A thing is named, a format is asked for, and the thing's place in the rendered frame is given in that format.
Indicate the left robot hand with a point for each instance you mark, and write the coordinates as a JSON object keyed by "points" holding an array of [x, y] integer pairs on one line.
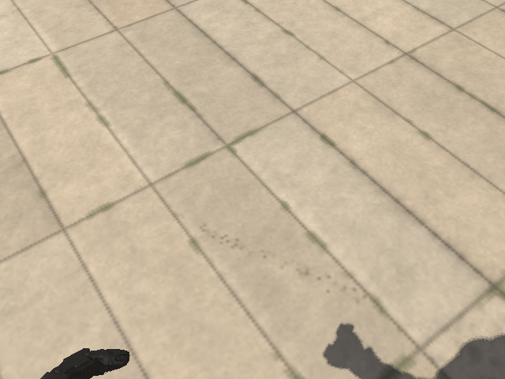
{"points": [[85, 364]]}

